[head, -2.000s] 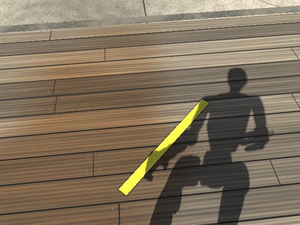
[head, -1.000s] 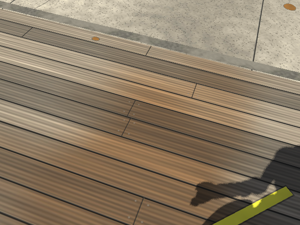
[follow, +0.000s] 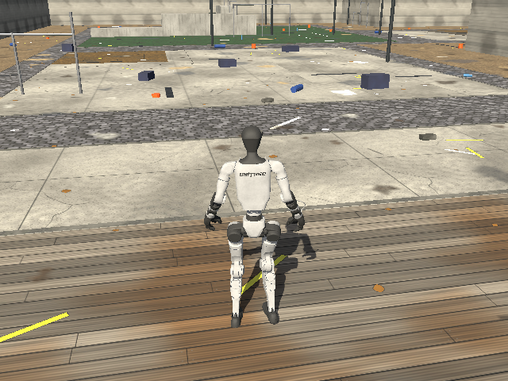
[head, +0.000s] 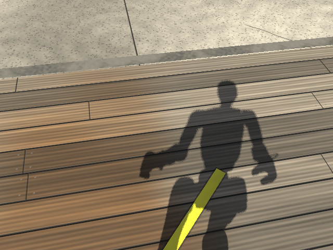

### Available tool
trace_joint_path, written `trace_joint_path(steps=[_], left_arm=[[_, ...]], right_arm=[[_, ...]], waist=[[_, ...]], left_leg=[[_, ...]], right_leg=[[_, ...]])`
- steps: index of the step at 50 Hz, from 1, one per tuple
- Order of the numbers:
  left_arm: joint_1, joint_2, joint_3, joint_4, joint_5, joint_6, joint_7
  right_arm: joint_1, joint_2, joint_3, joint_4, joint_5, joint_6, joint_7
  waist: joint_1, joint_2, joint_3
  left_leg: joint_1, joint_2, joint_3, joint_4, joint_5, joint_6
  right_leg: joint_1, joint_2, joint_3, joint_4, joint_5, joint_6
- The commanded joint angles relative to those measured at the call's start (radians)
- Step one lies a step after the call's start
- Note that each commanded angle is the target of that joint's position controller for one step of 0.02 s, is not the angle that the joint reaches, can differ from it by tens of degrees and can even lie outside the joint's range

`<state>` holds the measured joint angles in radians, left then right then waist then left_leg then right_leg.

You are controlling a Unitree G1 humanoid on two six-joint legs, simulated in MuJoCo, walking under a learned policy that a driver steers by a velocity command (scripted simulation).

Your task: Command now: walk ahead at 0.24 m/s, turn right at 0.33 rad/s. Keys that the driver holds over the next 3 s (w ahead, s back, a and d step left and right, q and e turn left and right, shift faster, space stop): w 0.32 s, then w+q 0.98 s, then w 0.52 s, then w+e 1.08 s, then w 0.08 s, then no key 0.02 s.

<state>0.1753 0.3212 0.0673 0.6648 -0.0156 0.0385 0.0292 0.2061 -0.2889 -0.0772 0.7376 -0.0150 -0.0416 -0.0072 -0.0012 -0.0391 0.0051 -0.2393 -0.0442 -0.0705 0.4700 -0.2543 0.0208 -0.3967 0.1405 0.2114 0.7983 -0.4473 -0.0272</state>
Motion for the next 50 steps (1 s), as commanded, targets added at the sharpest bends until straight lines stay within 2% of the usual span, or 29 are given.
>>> trace_joint_path(steps=[1, 2, 6, 9, 12, 14, 16, 17, 18, 19, 20, 21, 22, 23, 25, 27, 30, 33, 37, 40, 42, 43, 44, 45, 46, 47, 48, 49, 50], left_arm=[[0.019, 0.133, 0.038, -0.045, 0.014, -0.038, 0.002], [0.021, 0.12, 0.035, -0.039, 0.018, -0.043, -0.004], [-0.078, 0.058, 0.012, -0.061, 0.008, -0.081, -0.025], [-0.139, 0.022, -0.005, -0.081, 0.003, -0.1, -0.034], [-0.158, 0.03, -0.006, -0.086, -0.007, -0.112, -0.046], [-0.145, 0.047, -0.003, -0.087, -0.015, -0.117, -0.054], [-0.061, 0.064, 0.006, -0.06, -0.016, -0.12, -0.054], [0.032, 0.091, 0.022, -0.033, -0.017, -0.119, -0.045], [0.179, 0.138, 0.041, -0.009, -0.011, -0.12, -0.033], [0.294, 0.258, 0.069, 0.007, 0.014, -0.113, -0.029], [0.315, 0.196, 0.056, 0.021, 0.02, -0.118, -0.037], [0.257, 0.137, 0.033, 0.022, 0.018, -0.123, -0.039], [0.199, 0.092, 0.02, 0.014, 0.018, -0.127, -0.039], [0.153, 0.066, 0.013, 0.015, 0.019, -0.128, -0.041], [0.105, 0.042, 0.008, 0.019, 0.027, -0.138, -0.041], [0.104, 0.046, 0.014, 0.033, 0.026, -0.152, -0.04], [0.102, 0.06, 0.019, 0.056, 0.027, -0.159, -0.036], [0.111, 0.082, 0.02, 0.075, 0.021, -0.156, -0.026], [0.194, 0.112, 0.026, 0.124, 0.008, -0.133, -0.016], [0.191, 0.156, 0.035, 0.126, 0.007, -0.103, -0.002], [0.179, 0.181, 0.041, 0.116, 0.009, -0.084, 0.009], [0.154, 0.178, 0.037, 0.102, 0.004, -0.084, 0.012], [0.208, 0.082, 0.007, 0.078, 0.04, -0.099, 0.006], [0.278, 0.02, -0.023, 0.029, 0.028, -0.135, -0.018], [0.139, 0.131, 0.003, 0.012, -0.005, -0.166, -0.035], [0.066, 0.132, 0.001, -0.025, -0.029, -0.18, -0.04], [0.056, 0.108, -0.003, -0.021, -0.011, -0.184, -0.033], [0.067, 0.113, 0.003, -0.013, 0.011, -0.177, -0.026], [0.089, 0.115, 0.006, -0.009, 0.019, -0.165, -0.027]], right_arm=[[-0.014, -0.13, -0.023, -0.06, 0.012, -0.028, -0.009], [0.004, -0.123, -0.019, -0.049, 0.022, -0.028, -0.013], [0.101, -0.137, -0.016, -0.02, 0.021, -0.035, -0.02], [0.133, -0.161, -0.019, -0.012, 0.029, -0.033, -0.015], [0.166, -0.19, -0.023, -0.001, 0.036, -0.03, -0.003], [0.178, -0.194, -0.022, 0.005, 0.045, -0.026, 0.005], [0.164, -0.187, -0.017, 0.007, 0.05, -0.018, 0.007], [0.17, -0.162, -0.006, 0.01, 0.045, -0.018, 0.008], [0.15, -0.106, 0.015, -0.002, 0.034, -0.023, 0.012], [0.178, -0.018, 0.044, -0.057, 0.029, -0.041, 0.007], [0.15, -0.102, 0.02, -0.055, 0.051, -0.053, -0.001], [0.124, -0.15, 0.002, -0.057, 0.07, -0.056, 0.003], [0.108, -0.142, 0.002, -0.05, 0.069, -0.051, 0.007], [0.09, -0.129, 0.002, -0.046, 0.057, -0.046, 0.009], [0.098, -0.098, 0.002, -0.032, 0.05, -0.028, 0.016], [0.102, -0.068, 0.007, -0.03, 0.048, -0.014, 0.021], [0.041, -0.055, 0.011, -0.06, 0.041, -0.012, 0.021], [-0.069, -0.034, 0.025, -0.1, 0.034, -0.02, 0.039], [-0.204, -0.018, 0.036, -0.17, 0.04, -0.026, 0.072], [-0.183, -0.061, 0.017, -0.195, 0.041, -0.021, 0.086], [-0.014, -0.129, -0.018, -0.17, 0.044, -0.01, 0.079], [0.145, -0.179, -0.048, -0.138, 0.044, -0.003, 0.063], [0.229, -0.25, -0.061, -0.114, 0.044, 0.012, 0.037], [0.188, -0.291, -0.061, -0.154, 0.037, -0.003, 0.04], [0.196, -0.204, -0.044, -0.154, 0.032, -0.01, 0.041], [0.149, -0.178, -0.035, -0.149, 0.031, -0.019, 0.04], [0.084, -0.165, -0.03, -0.154, 0.033, -0.025, 0.041], [0.033, -0.139, -0.023, -0.164, 0.029, -0.028, 0.039], [0.008, -0.13, -0.018, -0.174, 0.016, -0.029, 0.035]], waist=[[0.01, 0.194, 0.052], [-0.002, 0.191, 0.052], [-0.059, 0.178, 0.065], [-0.089, 0.193, 0.062], [-0.097, 0.199, 0.067], [-0.081, 0.2, 0.069], [-0.017, 0.178, 0.046], [0.033, 0.154, 0.005], [0.114, 0.079, -0.097], [0.128, -0.206, -0.227], [0.144, -0.173, -0.198], [0.115, -0.136, -0.085], [0.087, -0.111, -0.032], [0.068, -0.082, 0.013], [0.03, -0.084, 0.045], [0.014, -0.057, 0.048], [0.013, -0.024, 0.074], [0.047, -0.012, 0.101], [0.084, 0.011, 0.128], [0.033, -0.039, 0.047], [-0.07, -0.069, -0.07], [-0.165, -0.032, -0.145], [-0.134, 0.177, -0.238], [-0.053, 0.298, -0.398], [-0.132, 0.13, -0.361], [-0.105, 0.082, -0.196], [-0.047, -0.019, -0.098], [-0.012, -0.016, -0.058], [0.018, 0.021, -0.043]], left_leg=[[0.144, 0.313, -0.426, -0.314, -0.4, 0.166], [0.168, 0.291, -0.38, -0.317, -0.353, 0.155], [0.189, 0.25, -0.249, -0.343, -0.178, 0.163], [0.156, 0.24, -0.181, -0.34, -0.068, 0.164], [0.102, 0.256, -0.155, -0.323, -0.042, 0.174], [0.088, 0.283, -0.172, -0.307, -0.037, 0.177], [0.049, 0.28, -0.151, -0.245, 0.027, 0.149], [-0.009, 0.245, -0.126, -0.146, 0.133, 0.123], [-0.114, 0.173, -0.057, 0.095, 0.14, 0.073], [-0.416, 0.046, 0.071, 0.463, -0.125, -0.002], [-0.52, 0.041, -0.039, 0.66, -0.295, -0.006], [-0.575, 0.085, -0.077, 0.728, -0.222, 0.014], [-0.568, 0.117, -0.062, 0.723, -0.139, 0.019], [-0.561, 0.134, -0.057, 0.691, -0.073, 0.016], [-0.494, 0.153, -0.053, 0.664, 0.022, 0.006], [-0.498, 0.147, -0.054, 0.656, 0.083, -0.01], [-0.519, 0.133, -0.054, 0.514, 0.197, -0.03], [-0.448, 0.122, 0.03, 0.303, 0.335, -0.02], [-0.463, 0.102, 0.096, 0.158, 0.324, 0.024], [-0.367, 0.027, 0.168, 0.144, 0.191, 0.079], [-0.139, -0.035, 0.188, 0.146, 0.114, 0.129], [0.128, -0.041, 0.143, 0.072, 0.167, 0.172], [0.44, 0.161, -0.161, 0.098, 0.233, 0.231], [0.701, 0.389, -0.769, -0.062, 0.004, 0.462], [0.655, 0.36, -0.719, -0.153, -0.073, 0.398], [0.503, 0.323, -0.567, -0.178, -0.034, 0.349], [0.337, 0.275, -0.464, -0.189, 0.088, 0.315], [0.229, 0.237, -0.385, -0.2, 0.204, 0.3], [0.146, 0.214, -0.345, -0.223, 0.271, 0.298]], right_leg=[[-0.3, -0.09, -0.017, 0.236, 0.026, 0.04], [-0.314, -0.1, -0.039, 0.247, 0.074, 0.056], [-0.325, -0.158, -0.16, 0.144, 0.208, 0.078], [-0.222, -0.17, -0.201, -0.051, 0.243, 0.079], [-0.095, -0.154, -0.231, -0.184, 0.232, 0.062], [-0.024, -0.151, -0.231, -0.246, 0.242, 0.036], [0.135, -0.136, -0.244, -0.334, 0.289, 0.003], [0.298, -0.127, -0.237, -0.367, 0.276, -0.019], [0.518, -0.237, -0.115, -0.39, 0.243, -0.058], [0.768, -0.502, 0.277, -0.462, 0.049, -0.186], [0.688, -0.548, 0.453, -0.545, -0.088, -0.235], [0.605, -0.525, 0.342, -0.557, -0.1, -0.21], [0.536, -0.474, 0.229, -0.576, -0.035, -0.184], [0.473, -0.439, 0.143, -0.603, 0.064, -0.17], [0.378, -0.384, -0.007, -0.639, 0.263, -0.141], [0.352, -0.375, -0.099, -0.653, 0.431, -0.145], [0.333, -0.364, -0.203, -0.677, 0.547, -0.146], [0.311, -0.342, -0.301, -0.7, 0.575, -0.119], [0.439, -0.385, -0.352, -0.653, 0.706, -0.102], [0.545, -0.401, -0.391, -0.486, 1.162, -0.078], [0.528, -0.397, -0.4, -0.22, 1.353, -0.064], [0.377, -0.363, -0.414, 0.013, 1.238, -0.037], [0.085, -0.266, -0.399, 0.336, 0.441, -0.006], [-0.273, -0.066, -0.202, 0.656, -0.172, 0.035], [-0.368, -0.129, -0.068, 0.67, -0.094, 0.019], [-0.393, -0.168, -0.088, 0.589, 0.003, 0.004], [-0.354, -0.21, -0.1, 0.493, 0.062, 0.01], [-0.296, -0.236, -0.104, 0.418, 0.095, 0.024], [-0.236, -0.25, -0.103, 0.398, 0.117, 0.037]])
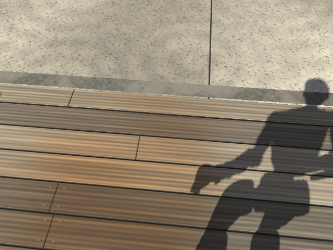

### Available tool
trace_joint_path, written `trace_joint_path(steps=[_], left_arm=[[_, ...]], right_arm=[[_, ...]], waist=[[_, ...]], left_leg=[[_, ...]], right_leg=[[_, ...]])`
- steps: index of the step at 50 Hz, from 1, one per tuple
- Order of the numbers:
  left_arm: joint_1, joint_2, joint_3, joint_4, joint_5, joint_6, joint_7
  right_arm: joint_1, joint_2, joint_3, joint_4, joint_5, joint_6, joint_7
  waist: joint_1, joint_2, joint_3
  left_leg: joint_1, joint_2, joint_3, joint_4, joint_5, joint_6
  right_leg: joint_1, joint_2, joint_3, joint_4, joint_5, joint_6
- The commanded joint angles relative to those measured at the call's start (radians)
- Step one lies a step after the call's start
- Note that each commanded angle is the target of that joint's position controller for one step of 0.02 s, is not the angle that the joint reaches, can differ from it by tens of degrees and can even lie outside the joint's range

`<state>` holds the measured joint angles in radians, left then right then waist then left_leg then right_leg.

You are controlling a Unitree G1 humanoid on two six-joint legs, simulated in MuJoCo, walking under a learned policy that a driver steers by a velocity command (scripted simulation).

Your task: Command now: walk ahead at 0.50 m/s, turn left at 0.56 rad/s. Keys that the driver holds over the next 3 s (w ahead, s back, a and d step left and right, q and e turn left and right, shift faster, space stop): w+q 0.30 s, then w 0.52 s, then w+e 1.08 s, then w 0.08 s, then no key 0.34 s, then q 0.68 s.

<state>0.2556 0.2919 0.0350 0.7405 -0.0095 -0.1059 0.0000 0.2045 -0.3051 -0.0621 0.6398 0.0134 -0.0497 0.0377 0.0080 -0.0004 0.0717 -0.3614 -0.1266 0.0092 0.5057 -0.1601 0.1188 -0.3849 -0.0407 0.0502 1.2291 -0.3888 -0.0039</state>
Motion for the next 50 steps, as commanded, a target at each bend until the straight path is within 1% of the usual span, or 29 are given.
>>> trace_joint_path(steps=[1, 3, 6, 8, 11, 14, 15, 16, 17, 18, 19, 20, 21, 22, 23, 25, 28, 30, 35, 38, 40, 41, 42, 43, 44, 45, 46, 47, 50], left_arm=[[0.024, 0.138, 0.038, -0.084, 0.021, -0.009, 0.004], [0.011, 0.112, 0.03, -0.089, 0.031, 0.008, 0.008], [-0.117, 0.074, 0.014, -0.127, 0.033, 0.011, 0.01], [-0.2, 0.057, 0.006, -0.143, 0.026, 0.004, 0.003], [-0.268, 0.084, 0.014, -0.164, 0.005, -0.007, -0.01], [-0.241, 0.13, 0.037, -0.163, -0.002, -0.019, -0.019], [-0.192, 0.139, 0.045, -0.151, -0.003, -0.023, -0.018], [-0.099, 0.158, 0.059, -0.128, 0.003, -0.027, -0.013], [0.031, 0.198, 0.071, -0.116, 0.023, -0.033, -0.007], [0.134, 0.287, 0.093, -0.081, 0.041, -0.022, -0.008], [0.161, 0.224, 0.086, -0.061, 0.011, -0.016, -0.021], [0.112, 0.149, 0.066, -0.073, 0.005, -0.013, -0.019], [0.062, 0.123, 0.055, -0.078, 0.013, -0.005, -0.018], [0.031, 0.105, 0.047, -0.072, 0.018, -0.001, -0.018], [0.018, 0.088, 0.039, -0.067, 0.024, -0.001, -0.015], [0.02, 0.077, 0.035, -0.052, 0.017, -0.005, -0.016], [0.042, 0.12, 0.046, -0.024, 0.002, -0.006, -0.014], [0.053, 0.142, 0.05, -0.009, -0.001, 0.0, -0.012], [0.128, 0.17, 0.052, 0.04, -0.013, 0.017, -0.011], [0.151, 0.183, 0.055, 0.065, -0.019, 0.033, -0.008], [0.133, 0.2, 0.059, 0.07, -0.021, 0.044, -0.002], [0.132, 0.189, 0.054, 0.07, -0.019, 0.047, 0.001], [0.126, 0.15, 0.035, 0.051, -0.005, 0.044, 0.002], [0.213, 0.039, -0.002, 0.017, 0.006, 0.029, -0.001], [0.198, 0.09, 0.009, 0.032, -0.011, 0.013, -0.002], [0.119, 0.158, 0.033, 0.012, -0.038, 0.008, -0.006], [0.071, 0.153, 0.033, 0.002, -0.038, 0.01, -0.005], [0.048, 0.139, 0.035, 0.001, -0.025, 0.017, -0.003], [0.099, 0.082, 0.034, 0.026, -0.019, 0.055, -0.002]], right_arm=[[-0.001, -0.113, -0.033, -0.073, -0.01, -0.023, -0.012], [0.015, -0.125, -0.036, -0.053, -0.003, -0.026, -0.022], [0.049, -0.151, -0.043, -0.028, 0.003, -0.016, -0.04], [0.08, -0.156, -0.044, -0.013, 0.009, -0.006, -0.047], [0.131, -0.165, -0.047, 0.011, 0.015, 0.003, -0.049], [0.131, -0.152, -0.045, 0.017, 0.015, 0.01, -0.053], [0.117, -0.146, -0.045, 0.014, 0.013, 0.013, -0.053], [0.114, -0.114, -0.033, 0.013, 0.008, 0.012, -0.051], [0.131, -0.047, -0.009, 0.005, -0.004, 0.007, -0.047], [0.273, 0.019, 0.013, -0.011, 0.016, -0.003, -0.046], [0.293, -0.064, 0.003, 0.008, 0.033, -0.007, -0.05], [0.188, -0.131, -0.015, 0.007, 0.032, -0.004, -0.051], [0.102, -0.137, -0.017, -0.011, 0.015, -0.002, -0.053], [0.048, -0.124, -0.016, -0.028, 0.0, -0.007, -0.052], [0.037, -0.107, -0.017, -0.033, -0.002, -0.01, -0.046], [0.059, -0.067, -0.008, -0.024, 0.003, -0.009, -0.037], [-0.004, -0.03, 0.01, -0.043, -0.008, -0.01, -0.032], [-0.064, -0.015, 0.019, -0.053, -0.009, -0.017, -0.026], [-0.207, -0.021, 0.021, -0.082, 0.005, -0.031, -0.009], [-0.245, -0.04, 0.014, -0.103, 0.009, -0.036, 0.003], [-0.171, -0.07, -0.002, -0.085, 0.004, -0.039, 0.003], [-0.051, -0.106, -0.023, -0.046, -0.002, -0.037, -0.004], [0.115, -0.16, -0.044, -0.014, -0.012, -0.034, -0.016], [0.217, -0.265, -0.068, -0.001, -0.028, -0.025, -0.024], [0.238, -0.188, -0.05, 0.008, -0.017, -0.021, -0.023], [0.18, -0.144, -0.032, 0.013, -0.01, -0.024, -0.022], [0.117, -0.111, -0.022, 0.011, -0.01, -0.027, -0.021], [0.062, -0.078, -0.012, 0.015, -0.014, -0.032, -0.017], [-0.001, -0.054, -0.013, 0.035, -0.026, -0.06, -0.013]], waist=[[0.022, 0.001, -0.102], [0.023, 0.013, -0.087], [-0.019, 0.038, -0.061], [-0.059, 0.059, -0.065], [-0.085, 0.084, -0.073], [-0.054, 0.121, -0.082], [-0.023, 0.136, -0.089], [0.024, 0.13, -0.131], [0.075, 0.051, -0.257], [0.031, -0.24, -0.38], [0.048, -0.269, -0.355], [0.075, -0.154, -0.215], [0.069, -0.084, -0.139], [0.057, -0.063, -0.081], [0.034, -0.078, -0.062], [0.01, -0.111, -0.069], [0.019, -0.095, -0.051], [0.037, -0.084, -0.045], [0.084, -0.083, -0.023], [0.072, -0.089, -0.01], [0.01, -0.089, -0.053], [-0.049, -0.07, -0.13], [-0.124, -0.026, -0.252], [-0.114, 0.219, -0.398], [-0.134, 0.224, -0.427], [-0.123, 0.159, -0.263], [-0.093, 0.121, -0.181], [-0.064, 0.096, -0.118], [0.002, 0.111, -0.075]], left_leg=[[0.219, 0.284, -0.403, -0.276, 0.222, 0.205], [0.131, 0.26, -0.332, -0.287, 0.299, 0.202], [0.066, 0.197, -0.257, -0.273, 0.257, 0.154], [0.049, 0.171, -0.247, -0.25, 0.169, 0.117], [0.104, 0.203, -0.326, -0.206, 0.076, 0.099], [0.2, 0.247, -0.431, -0.114, 0.039, 0.074], [0.201, 0.245, -0.445, -0.076, 0.05, 0.061], [0.191, 0.211, -0.412, 0.009, 0.093, 0.033], [0.116, 0.158, -0.341, 0.249, 0.021, -0.003], [-0.218, 0.003, -0.195, 0.587, -0.343, -0.082], [-0.387, 0.054, -0.204, 0.752, -0.423, -0.099], [-0.428, 0.093, -0.213, 0.801, -0.329, -0.103], [-0.41, 0.125, -0.172, 0.787, -0.258, -0.105], [-0.397, 0.148, -0.161, 0.734, -0.211, -0.105], [-0.356, 0.177, -0.153, 0.684, -0.175, -0.102], [-0.301, 0.195, -0.116, 0.608, -0.154, -0.106], [-0.311, 0.214, -0.077, 0.447, -0.102, -0.123], [-0.289, 0.217, -0.062, 0.314, 0.003, -0.126], [-0.191, 0.179, -0.026, 0.097, 0.162, -0.124], [-0.174, 0.168, -0.027, 0.032, 0.106, -0.089], [-0.035, 0.138, 0.002, -0.023, 0.079, -0.055], [0.144, 0.116, 0.022, -0.047, 0.085, -0.028], [0.421, 0.223, -0.087, -0.016, 0.093, 0.021], [0.778, 0.493, -0.509, -0.057, -0.03, 0.165], [0.751, 0.535, -0.703, -0.173, -0.163, 0.192], [0.621, 0.504, -0.562, -0.197, -0.187, 0.147], [0.496, 0.459, -0.435, -0.223, -0.143, 0.117], [0.389, 0.417, -0.347, -0.262, -0.084, 0.101], [0.219, 0.369, -0.178, -0.351, 0.08, 0.085]], right_leg=[[-0.225, -0.074, 0.048, -0.07, 0.07, 0.033], [-0.205, -0.073, 0.019, -0.155, 0.111, 0.07], [-0.187, -0.043, -0.003, -0.386, 0.306, 0.096], [-0.121, -0.001, -0.011, -0.55, 0.435, 0.095], [-0.079, 0.033, 0.013, -0.663, 0.464, 0.086], [-0.04, 0.035, 0.046, -0.724, 0.351, 0.044], [0.022, 0.036, 0.034, -0.748, 0.323, 0.022], [0.147, 0.025, 0.018, -0.783, 0.33, -0.01], [0.373, -0.112, 0.14, -0.77, 0.283, -0.076], [0.7, -0.333, 0.584, -0.847, 0.087, -0.248], [0.71, -0.383, 0.807, -0.933, -0.189, -0.281], [0.602, -0.332, 0.674, -0.956, -0.209, -0.238], [0.492, -0.283, 0.523, -0.954, -0.089, -0.205], [0.399, -0.24, 0.424, -0.969, 0.042, -0.2], [0.342, -0.205, 0.35, -0.989, 0.139, -0.19], [0.299, -0.173, 0.271, -1.022, 0.247, -0.197], [0.279, -0.181, 0.2, -1.068, 0.348, -0.227], [0.277, -0.17, 0.146, -1.082, 0.374, -0.219], [0.292, -0.169, 0.077, -1.071, 0.402, -0.189], [0.365, -0.21, 0.087, -1.034, 0.445, -0.169], [0.382, -0.201, 0.058, -0.934, 0.63, -0.142], [0.351, -0.158, 0.015, -0.789, 0.754, -0.119], [0.19, -0.113, -0.011, -0.552, 0.634, -0.084], [-0.202, 0.041, -0.073, -0.16, 0.138, -0.008], [-0.324, 0.058, 0.062, -0.01, -0.188, -0.009], [-0.393, 0.009, 0.078, 0.035, -0.124, -0.018], [-0.377, -0.034, 0.052, 0.003, -0.038, -0.019], [-0.351, -0.059, 0.043, -0.045, 0.026, -0.012], [-0.227, -0.089, 0.05, -0.091, 0.14, 0.011]])
Over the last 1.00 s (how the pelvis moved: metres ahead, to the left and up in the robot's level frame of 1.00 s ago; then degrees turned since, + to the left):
0.43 -0.01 -0.01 17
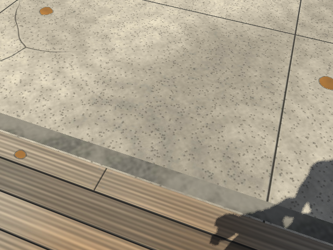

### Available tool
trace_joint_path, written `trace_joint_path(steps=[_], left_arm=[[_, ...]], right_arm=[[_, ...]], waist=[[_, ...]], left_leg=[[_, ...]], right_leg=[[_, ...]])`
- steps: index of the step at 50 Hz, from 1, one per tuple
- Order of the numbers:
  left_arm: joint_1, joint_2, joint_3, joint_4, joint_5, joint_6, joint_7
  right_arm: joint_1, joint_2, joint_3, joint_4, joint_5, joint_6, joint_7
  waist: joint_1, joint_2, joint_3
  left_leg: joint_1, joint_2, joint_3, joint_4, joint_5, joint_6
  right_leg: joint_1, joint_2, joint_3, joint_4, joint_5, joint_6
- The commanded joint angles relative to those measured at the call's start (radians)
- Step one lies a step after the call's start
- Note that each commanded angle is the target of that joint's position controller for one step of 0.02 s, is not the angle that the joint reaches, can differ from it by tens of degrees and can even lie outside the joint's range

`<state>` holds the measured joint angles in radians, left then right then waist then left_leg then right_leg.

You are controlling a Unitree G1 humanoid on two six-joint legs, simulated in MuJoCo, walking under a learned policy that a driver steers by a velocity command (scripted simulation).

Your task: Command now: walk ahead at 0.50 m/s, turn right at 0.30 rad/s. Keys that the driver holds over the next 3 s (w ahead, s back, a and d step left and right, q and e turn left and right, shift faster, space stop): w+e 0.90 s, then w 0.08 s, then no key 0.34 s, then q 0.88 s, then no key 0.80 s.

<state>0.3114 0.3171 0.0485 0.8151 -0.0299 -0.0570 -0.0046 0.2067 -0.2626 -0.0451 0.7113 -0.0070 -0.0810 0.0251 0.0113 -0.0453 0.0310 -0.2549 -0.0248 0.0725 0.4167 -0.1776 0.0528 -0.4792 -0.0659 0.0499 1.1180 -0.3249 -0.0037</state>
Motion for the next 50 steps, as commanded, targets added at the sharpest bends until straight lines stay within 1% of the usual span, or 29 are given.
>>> trace_joint_path(steps=[1, 4, 8, 13, 16, 17, 18, 19, 20, 21, 22, 23, 24, 25, 26, 28, 30, 33, 37, 39, 41, 42, 43, 44, 45, 46, 47, 48, 50], left_arm=[[0.036, 0.048, 0.021, -0.053, 0.001, 0.014, 0.004], [-0.03, 0.037, 0.022, -0.08, 0.007, 0.017, 0.004], [-0.156, 0.01, 0.009, -0.121, 0.01, 0.007, -0.022], [-0.297, 0.006, 0.001, -0.207, 0.01, 0.007, -0.054], [-0.263, 0.041, 0.02, -0.233, 0.009, 0.014, -0.066], [-0.186, 0.069, 0.036, -0.223, 0.009, 0.018, -0.065], [-0.045, 0.114, 0.064, -0.192, 0.007, 0.02, -0.055], [0.119, 0.188, 0.098, -0.155, 0.006, 0.03, -0.035], [0.098, 0.293, 0.112, -0.16, -0.001, 0.027, -0.024], [0.131, 0.221, 0.09, -0.188, 0.008, 0.012, -0.026], [0.098, 0.167, 0.075, -0.18, 0.016, 0.0, -0.027], [0.039, 0.142, 0.068, -0.183, 0.012, -0.006, -0.026], [-0.029, 0.115, 0.06, -0.196, 0.014, -0.007, -0.024], [-0.068, 0.09, 0.05, -0.214, 0.025, -0.008, -0.02], [-0.084, 0.09, 0.049, -0.222, 0.029, -0.008, -0.018], [-0.08, 0.107, 0.054, -0.213, 0.021, -0.012, -0.008], [-0.058, 0.136, 0.062, -0.201, 0.018, -0.009, 0.006], [-0.018, 0.145, 0.065, -0.182, 0.01, 0.003, 0.018], [0.042, 0.142, 0.067, -0.154, 0.001, 0.012, 0.021], [0.039, 0.136, 0.067, -0.152, 0.003, 0.016, 0.024], [0.017, 0.112, 0.061, -0.159, 0.007, 0.022, 0.023], [0.018, 0.061, 0.043, -0.168, 0.014, 0.019, 0.019], [0.108, -0.007, 0.021, -0.189, 0.01, 0.014, 0.018], [0.162, 0.025, 0.017, -0.208, -0.01, 0.008, 0.02], [0.105, 0.117, 0.04, -0.188, -0.015, 0.012, 0.022], [0.023, 0.134, 0.046, -0.197, -0.002, 0.017, 0.022], [-0.016, 0.117, 0.044, -0.204, 0.01, 0.018, 0.021], [-0.032, 0.098, 0.045, -0.208, 0.014, 0.017, 0.017], [-0.023, 0.058, 0.038, -0.203, 0.006, 0.021, 0.011]], right_arm=[[-0.006, -0.104, -0.034, -0.025, -0.008, -0.037, -0.002], [0.014, -0.122, -0.042, 0.01, -0.013, -0.043, -0.013], [0.038, -0.154, -0.047, 0.039, -0.004, -0.034, -0.027], [0.124, -0.19, -0.06, 0.09, 0.017, 0.002, -0.034], [0.109, -0.227, -0.07, 0.088, 0.023, 0.028, -0.046], [0.102, -0.239, -0.073, 0.083, 0.024, 0.037, -0.051], [0.085, -0.24, -0.071, 0.078, 0.027, 0.043, -0.056], [0.091, -0.216, -0.059, 0.062, 0.017, 0.036, -0.06], [0.189, -0.06, -0.011, 0.009, -0.019, 0.008, -0.041], [0.106, -0.129, -0.016, -0.001, 0.011, -0.035, -0.023], [0.004, -0.177, -0.03, -0.036, 0.049, -0.056, -0.013], [-0.018, -0.165, -0.023, -0.044, 0.042, -0.067, -0.015], [-0.021, -0.164, -0.027, -0.034, 0.017, -0.069, -0.022], [-0.004, -0.174, -0.035, -0.029, 0.004, -0.059, -0.024], [0.012, -0.17, -0.037, -0.029, -0.001, -0.046, -0.022], [0.016, -0.14, -0.03, -0.03, -0.01, -0.026, -0.024], [-0.054, -0.112, -0.018, -0.053, -0.012, -0.018, -0.027], [-0.174, -0.084, -0.004, -0.078, -0.006, -0.022, -0.018], [-0.242, -0.123, -0.016, -0.102, 0.014, -0.035, -0.005], [-0.222, -0.151, -0.029, -0.1, 0.017, -0.043, -0.002], [-0.111, -0.173, -0.048, -0.072, 0.015, -0.052, -0.006], [-0.001, -0.207, -0.062, -0.058, 0.0, -0.058, -0.014], [0.121, -0.287, -0.081, -0.047, -0.02, -0.054, -0.021], [0.174, -0.284, -0.086, -0.014, -0.003, -0.04, -0.01], [0.122, -0.195, -0.063, -0.034, 0.008, -0.035, -0.01], [0.084, -0.159, -0.051, -0.035, 0.006, -0.028, -0.012], [0.049, -0.136, -0.041, -0.03, -0.002, -0.024, -0.011], [0.031, -0.114, -0.033, -0.02, -0.007, -0.024, -0.011], [0.017, -0.102, -0.029, -0.004, -0.008, -0.03, -0.01]], waist=[[0.006, 0.141, -0.021], [-0.003, 0.107, 0.006], [-0.049, 0.084, 0.039], [-0.094, 0.069, 0.077], [-0.044, 0.118, 0.011], [0.004, 0.134, -0.043], [0.086, 0.122, -0.118], [0.161, 0.045, -0.209], [0.037, -0.215, -0.279], [0.107, -0.113, -0.418], [0.122, -0.063, -0.276], [0.077, 0.014, -0.177], [0.033, 0.051, -0.116], [-0.001, 0.037, -0.096], [-0.021, 0.026, -0.086], [-0.034, 0.026, -0.066], [-0.016, 0.016, -0.035], [0.035, -0.019, -0.024], [0.057, -0.042, -0.03], [0.037, -0.066, -0.033], [-0.027, -0.083, -0.063], [-0.081, -0.043, -0.159], [-0.079, 0.165, -0.311], [-0.063, 0.386, -0.347], [-0.084, 0.243, -0.215], [-0.089, 0.168, -0.121], [-0.072, 0.127, -0.062], [-0.053, 0.135, -0.029], [-0.029, 0.16, -0.009]], left_leg=[[0.099, 0.266, -0.199, -0.277, 0.149, 0.152], [0.123, 0.261, -0.1, -0.292, 0.249, 0.148], [0.153, 0.245, 0.016, -0.308, 0.273, 0.118], [0.339, 0.304, 0.066, -0.241, 0.375, 0.102], [0.396, 0.308, 0.11, -0.075, 0.796, 0.07], [0.39, 0.299, 0.122, 0.05, 0.934, 0.058], [0.318, 0.27, 0.144, 0.242, 0.939, 0.032], [0.091, 0.229, 0.143, 0.525, 0.682, -0.009], [-0.382, 0.013, 0.079, 0.885, -0.319, -0.077], [-0.498, -0.019, -0.163, 1.011, -0.421, -0.068], [-0.574, 0.038, -0.185, 0.985, -0.325, -0.045], [-0.548, 0.082, -0.176, 0.89, -0.238, -0.032], [-0.489, 0.111, -0.168, 0.797, -0.195, -0.04], [-0.417, 0.13, -0.174, 0.753, -0.164, -0.048], [-0.377, 0.132, -0.17, 0.72, -0.148, -0.062], [-0.35, 0.128, -0.143, 0.632, -0.119, -0.099], [-0.343, 0.111, -0.124, 0.49, -0.01, -0.127], [-0.256, 0.059, -0.114, 0.245, 0.212, -0.134], [-0.205, 0.03, -0.153, 0.111, 0.242, -0.116], [-0.179, 0.031, -0.169, 0.083, 0.166, -0.09], [-0.03, 0.03, -0.145, 0.032, 0.119, -0.046], [0.166, 0.114, -0.208, 0.037, 0.092, 0.002], [0.514, 0.337, -0.523, 0.011, -0.037, 0.119], [0.602, 0.459, -0.887, -0.1, -0.324, 0.206], [0.499, 0.423, -0.809, -0.135, -0.447, 0.171], [0.381, 0.377, -0.657, -0.139, -0.358, 0.135], [0.272, 0.33, -0.542, -0.156, -0.229, 0.125], [0.202, 0.293, -0.464, -0.179, -0.137, 0.122], [0.124, 0.256, -0.356, -0.214, 0.033, 0.131]], right_leg=[[-0.145, -0.063, 0.058, 0.007, 0.109, 0.019], [-0.209, -0.057, 0.082, -0.113, 0.245, 0.03], [-0.176, -0.041, 0.009, -0.347, 0.417, 0.014], [-0.244, -0.024, -0.056, -0.48, 0.33, -0.034], [-0.119, 0.053, -0.139, -0.492, 0.181, -0.086], [-0.012, 0.093, -0.163, -0.489, 0.137, -0.11], [0.193, 0.132, -0.165, -0.547, 0.175, -0.146], [0.503, 0.064, -0.015, -0.586, 0.203, -0.199], [0.841, -0.203, 0.547, -0.65, 0.087, -0.384], [0.914, -0.278, 0.803, -0.79, -0.013, -0.441], [0.826, -0.244, 0.646, -0.816, 0.043, -0.381], [0.677, -0.196, 0.516, -0.817, 0.133, -0.341], [0.541, -0.157, 0.428, -0.827, 0.246, -0.314], [0.449, -0.13, 0.371, -0.849, 0.34, -0.307], [0.391, -0.117, 0.352, -0.87, 0.383, -0.309], [0.302, -0.098, 0.291, -0.89, 0.463, -0.314], [0.237, -0.06, 0.232, -0.899, 0.456, -0.292], [0.187, -0.003, 0.187, -0.879, 0.334, -0.232], [0.257, -0.04, 0.289, -0.814, 0.208, -0.203], [0.312, -0.066, 0.352, -0.755, 0.193, -0.187], [0.307, -0.039, 0.363, -0.657, 0.226, -0.154], [0.251, 0.015, 0.311, -0.476, 0.208, -0.12], [-0.014, 0.14, 0.176, -0.146, -0.052, -0.049], [-0.249, 0.14, 0.123, 0.081, -0.291, -0.023], [-0.318, 0.081, 0.145, 0.172, -0.206, -0.012], [-0.314, 0.053, 0.108, 0.179, -0.126, -0.008], [-0.281, 0.028, 0.095, 0.14, -0.067, -0.006], [-0.249, 0.004, 0.096, 0.093, -0.028, -0.008], [-0.179, -0.005, 0.076, 0.025, -0.006, -0.004]])
Over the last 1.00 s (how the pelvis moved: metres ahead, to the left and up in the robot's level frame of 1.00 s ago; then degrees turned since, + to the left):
0.52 0.07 0.01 14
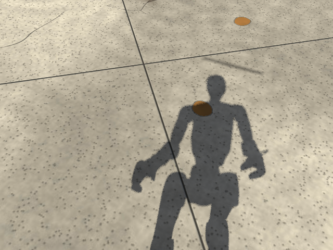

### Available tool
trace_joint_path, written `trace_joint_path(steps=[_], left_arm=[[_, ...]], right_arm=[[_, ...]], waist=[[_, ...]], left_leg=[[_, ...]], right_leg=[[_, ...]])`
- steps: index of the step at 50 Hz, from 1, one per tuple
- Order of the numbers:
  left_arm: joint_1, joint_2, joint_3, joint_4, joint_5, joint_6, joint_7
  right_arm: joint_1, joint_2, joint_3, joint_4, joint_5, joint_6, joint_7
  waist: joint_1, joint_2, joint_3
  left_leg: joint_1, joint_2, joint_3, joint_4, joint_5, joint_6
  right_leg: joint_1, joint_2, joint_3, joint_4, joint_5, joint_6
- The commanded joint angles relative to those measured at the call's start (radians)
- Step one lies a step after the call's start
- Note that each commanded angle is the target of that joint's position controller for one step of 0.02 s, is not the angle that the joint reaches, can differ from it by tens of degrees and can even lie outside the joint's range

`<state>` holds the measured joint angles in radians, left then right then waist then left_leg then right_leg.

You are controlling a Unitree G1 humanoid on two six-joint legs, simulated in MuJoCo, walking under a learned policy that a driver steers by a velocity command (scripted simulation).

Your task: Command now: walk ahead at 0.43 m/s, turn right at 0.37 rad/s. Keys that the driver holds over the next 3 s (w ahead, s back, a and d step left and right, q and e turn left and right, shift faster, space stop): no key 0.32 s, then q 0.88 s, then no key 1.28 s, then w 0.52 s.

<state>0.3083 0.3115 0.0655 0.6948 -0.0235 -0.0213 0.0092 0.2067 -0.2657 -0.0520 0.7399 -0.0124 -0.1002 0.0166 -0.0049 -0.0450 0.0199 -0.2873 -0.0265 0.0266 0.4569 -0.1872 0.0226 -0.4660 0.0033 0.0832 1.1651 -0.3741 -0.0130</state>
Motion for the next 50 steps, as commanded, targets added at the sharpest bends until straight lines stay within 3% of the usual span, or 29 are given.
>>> trace_joint_path(steps=[1, 3, 5, 7, 10, 12, 13, 14, 15, 16, 17, 18, 19, 21, 23, 28, 30, 32, 33, 34, 35, 36, 37, 38, 39, 40, 42, 45, 50], left_arm=[[-0.024, 0.048, 0.017, -0.084, 0.004, -0.012, -0.002], [-0.054, 0.022, 0.006, -0.096, 0.021, -0.011, 0.001], [-0.08, -0.001, -0.008, -0.096, 0.027, -0.015, -0.006], [-0.133, -0.002, -0.011, -0.099, 0.022, -0.02, -0.016], [-0.191, 0.021, -0.004, -0.117, 0.022, -0.023, -0.027], [-0.161, 0.04, 0.007, -0.109, 0.03, -0.025, -0.028], [-0.115, 0.062, 0.018, -0.09, 0.037, -0.025, -0.023], [-0.068, 0.125, 0.034, -0.086, 0.045, -0.024, -0.011], [-0.035, 0.167, 0.033, -0.097, 0.071, -0.013, 0.001], [-0.021, 0.082, 0.008, -0.084, 0.06, -0.003, -0.002], [-0.05, 0.035, -0.007, -0.074, 0.044, 0.001, -0.012], [-0.103, 0.031, -0.009, -0.07, 0.038, 0.0, -0.016], [-0.154, 0.039, -0.008, -0.066, 0.039, -0.002, -0.018], [-0.245, 0.062, 0.001, -0.056, 0.055, -0.004, -0.014], [-0.268, 0.083, 0.013, -0.048, 0.056, -0.001, -0.002], [-0.249, 0.094, 0.026, -0.008, 0.039, 0.018, 0.03], [-0.264, 0.099, 0.03, 0.002, 0.031, 0.026, 0.035], [-0.295, 0.103, 0.034, 0.011, 0.01, 0.036, 0.037], [-0.273, 0.084, 0.033, 0.026, -0.002, 0.041, 0.038], [-0.217, 0.038, 0.026, 0.034, 0.013, 0.046, 0.036], [-0.313, 0.029, 0.022, -0.023, 0.031, 0.042, 0.044], [-0.354, 0.054, 0.031, -0.029, 0.036, 0.04, 0.047], [-0.325, 0.074, 0.041, -0.013, 0.025, 0.041, 0.046], [-0.285, 0.081, 0.049, 0.017, 0.026, 0.044, 0.05], [-0.274, 0.093, 0.054, 0.03, 0.032, 0.045, 0.055], [-0.276, 0.085, 0.055, 0.033, 0.032, 0.043, 0.054], [-0.266, 0.066, 0.051, 0.037, 0.021, 0.035, 0.051], [-0.295, 0.051, 0.043, 0.034, 0.014, 0.026, 0.048], [-0.303, 0.062, 0.039, 0.041, 0.009, 0.015, 0.032]], right_arm=[[0.015, -0.107, -0.024, -0.022, 0.0, -0.016, 0.0], [0.005, -0.14, -0.033, -0.001, 0.004, -0.017, -0.001], [-0.008, -0.16, -0.036, 0.014, 0.014, -0.005, -0.005], [0.017, -0.173, -0.036, 0.036, 0.021, 0.009, -0.011], [0.053, -0.187, -0.036, 0.068, 0.031, 0.026, -0.015], [0.031, -0.191, -0.036, 0.077, 0.044, 0.033, -0.017], [0.04, -0.175, -0.03, 0.084, 0.043, 0.034, -0.018], [0.073, -0.144, -0.017, 0.086, 0.024, 0.027, -0.016], [0.166, -0.075, 0.012, 0.079, -0.009, 0.018, -0.008], [0.192, -0.068, 0.024, 0.098, -0.002, 0.032, -0.004], [0.155, -0.124, 0.008, 0.103, 0.022, 0.053, -0.003], [0.107, -0.131, 0.003, 0.097, 0.033, 0.072, -0.01], [0.085, -0.128, 0.0, 0.099, 0.028, 0.092, -0.023], [0.112, -0.117, -0.003, 0.113, 0.02, 0.125, -0.043], [0.124, -0.118, -0.008, 0.115, 0.019, 0.135, -0.052], [0.033, -0.116, -0.02, 0.058, 0.024, 0.145, -0.047], [0.035, -0.113, -0.023, 0.049, 0.023, 0.146, -0.037], [0.09, -0.11, -0.029, 0.061, 0.019, 0.144, -0.023], [0.111, -0.128, -0.037, 0.064, 0.009, 0.142, -0.017], [0.109, -0.22, -0.059, 0.044, 0.003, 0.138, -0.026], [0.093, -0.314, -0.073, 0.017, -0.011, 0.129, -0.027], [0.094, -0.279, -0.065, 0.006, -0.038, 0.107, -0.024], [0.052, -0.25, -0.059, 0.0, -0.029, 0.089, -0.025], [-0.004, -0.232, -0.059, -0.013, -0.003, 0.084, -0.03], [-0.031, -0.206, -0.051, -0.023, 0.018, 0.084, -0.036], [-0.027, -0.188, -0.044, -0.024, 0.024, 0.087, -0.042], [0.004, -0.183, -0.043, -0.026, 0.022, 0.093, -0.05], [0.033, -0.201, -0.053, -0.029, 0.025, 0.104, -0.061], [0.004, -0.228, -0.066, -0.051, 0.022, 0.122, -0.062]], waist=[[-0.003, 0.155, 0.006], [0.009, 0.135, -0.007], [0.004, 0.137, -0.042], [-0.021, 0.143, -0.063], [-0.034, 0.148, -0.071], [0.004, 0.142, -0.082], [0.025, 0.121, -0.106], [0.035, 0.053, -0.16], [0.003, -0.118, -0.281], [0.024, -0.176, -0.378], [0.029, -0.111, -0.315], [0.02, -0.075, -0.226], [0.008, -0.053, -0.168], [-0.042, -0.088, -0.117], [-0.044, -0.114, -0.108], [-0.003, -0.09, -0.089], [-0.013, -0.088, -0.09], [-0.055, -0.075, -0.096], [-0.061, -0.028, -0.077], [-0.023, 0.213, -0.049], [-0.045, 0.386, 0.01], [-0.067, 0.281, -0.024], [-0.033, 0.226, -0.032], [-0.005, 0.167, -0.036], [0.0, 0.161, -0.045], [0.003, 0.164, -0.064], [-0.001, 0.155, -0.1], [-0.022, 0.165, -0.102], [-0.033, 0.2, -0.08]], left_leg=[[0.14, 0.258, -0.263, -0.252, 0.211, 0.176], [0.141, 0.263, -0.177, -0.233, 0.523, 0.195], [0.132, 0.236, -0.09, -0.221, 0.627, 0.181], [0.135, 0.217, -0.047, -0.213, 0.632, 0.163], [0.192, 0.236, -0.061, -0.161, 0.584, 0.145], [0.196, 0.232, -0.067, -0.08, 0.536, 0.116], [0.178, 0.198, -0.056, -0.007, 0.524, 0.089], [0.112, 0.142, -0.02, 0.113, 0.395, 0.037], [-0.109, 0.064, 0.011, 0.338, -0.044, -0.031], [-0.147, 0.051, -0.064, 0.485, -0.49, -0.068], [-0.177, 0.081, -0.1, 0.536, -0.525, -0.078], [-0.215, 0.094, -0.092, 0.546, -0.499, -0.083], [-0.206, 0.107, -0.094, 0.516, -0.451, -0.092], [-0.065, 0.107, -0.078, 0.444, -0.333, -0.115], [-0.018, 0.085, -0.036, 0.421, -0.257, -0.115], [-0.068, 0.097, -0.018, 0.403, -0.228, -0.071], [-0.039, 0.092, -0.001, 0.335, -0.202, -0.05], [0.055, 0.063, 0.035, 0.167, -0.088, -0.013], [0.094, 0.058, 0.0, 0.053, -0.005, 0.023], [0.143, 0.229, -0.274, -0.114, 0.183, 0.099], [0.132, 0.411, -0.566, -0.188, 0.344, 0.277], [0.121, 0.4, -0.566, -0.195, 0.297, 0.318], [0.13, 0.346, -0.475, -0.174, 0.275, 0.27], [0.148, 0.294, -0.408, -0.152, 0.246, 0.213], [0.169, 0.279, -0.384, -0.141, 0.268, 0.186], [0.172, 0.258, -0.362, -0.13, 0.332, 0.18], [0.22, 0.237, -0.341, -0.115, 0.4, 0.186], [0.28, 0.227, -0.363, -0.105, 0.37, 0.189], [0.197, 0.211, -0.433, -0.109, 0.258, 0.201]], right_leg=[[-0.177, -0.067, 0.029, -0.068, 0.039, 0.014], [-0.156, -0.064, 0.006, -0.196, 0.072, 0.035], [-0.076, -0.063, -0.033, -0.342, 0.192, 0.04], [0.0, -0.044, -0.061, -0.46, 0.316, 0.038], [0.046, -0.024, -0.058, -0.573, 0.34, 0.014], [0.135, -0.007, -0.066, -0.681, 0.377, -0.021], [0.238, 0.007, -0.075, -0.745, 0.451, -0.046], [0.386, -0.083, 0.003, -0.74, 0.78, -0.085], [0.659, -0.305, 0.232, -0.651, 1.14, -0.229], [0.659, -0.398, 0.352, -0.688, 1.083, -0.336], [0.571, -0.354, 0.313, -0.731, 0.866, -0.306], [0.495, -0.314, 0.259, -0.766, 0.71, -0.26], [0.402, -0.29, 0.216, -0.806, 0.596, -0.231], [0.203, -0.243, 0.117, -0.868, 0.469, -0.197], [0.156, -0.229, 0.056, -0.877, 0.416, -0.203], [0.203, -0.292, 0.046, -0.884, 0.312, -0.227], [0.217, -0.298, 0.025, -0.859, 0.326, -0.213], [0.203, -0.276, -0.027, -0.786, 0.338, -0.165], [0.173, -0.232, -0.073, -0.698, 0.26, -0.105], [0.044, -0.12, -0.196, -0.446, 0.073, 0.004], [-0.17, 0.049, -0.167, -0.272, -0.256, 0.06], [-0.184, 0.029, -0.043, -0.094, -0.284, 0.053], [-0.188, 0.008, -0.008, -0.047, -0.202, 0.041], [-0.192, -0.005, -0.003, -0.049, -0.124, 0.044], [-0.197, -0.015, 0.003, -0.06, -0.075, 0.053], [-0.168, -0.008, 0.0, -0.045, -0.04, 0.064], [-0.153, 0.009, -0.004, -0.069, 0.004, 0.081], [-0.155, 0.016, 0.003, -0.22, 0.029, 0.1], [-0.028, 0.033, 0.012, -0.404, 0.027, 0.11]])
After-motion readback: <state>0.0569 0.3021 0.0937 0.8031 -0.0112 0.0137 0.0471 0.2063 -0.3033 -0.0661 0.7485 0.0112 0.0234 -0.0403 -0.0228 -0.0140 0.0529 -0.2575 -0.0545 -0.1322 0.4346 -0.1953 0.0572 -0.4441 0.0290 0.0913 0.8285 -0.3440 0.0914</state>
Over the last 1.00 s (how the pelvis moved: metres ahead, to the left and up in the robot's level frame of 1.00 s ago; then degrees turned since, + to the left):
0.55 -0.11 0.00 -33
